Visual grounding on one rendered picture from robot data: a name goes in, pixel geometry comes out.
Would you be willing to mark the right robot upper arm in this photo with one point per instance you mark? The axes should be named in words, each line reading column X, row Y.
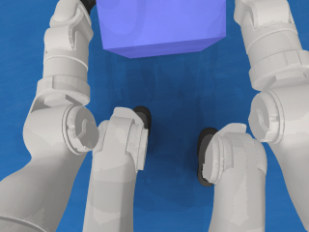
column 280, row 117

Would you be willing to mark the robot left hand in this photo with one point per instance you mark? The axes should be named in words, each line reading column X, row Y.
column 89, row 4

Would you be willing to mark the left robot foot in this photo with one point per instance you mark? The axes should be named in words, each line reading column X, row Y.
column 144, row 113

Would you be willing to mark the left robot upper arm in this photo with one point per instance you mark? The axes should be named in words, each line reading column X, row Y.
column 35, row 197

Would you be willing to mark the left robot thigh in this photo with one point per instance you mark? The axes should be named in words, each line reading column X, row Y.
column 109, row 205

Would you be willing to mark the carton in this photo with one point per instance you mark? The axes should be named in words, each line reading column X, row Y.
column 148, row 28

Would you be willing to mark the robot right forearm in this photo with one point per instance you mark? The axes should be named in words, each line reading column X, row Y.
column 272, row 44

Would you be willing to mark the robot left forearm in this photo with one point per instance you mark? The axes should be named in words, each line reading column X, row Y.
column 65, row 58

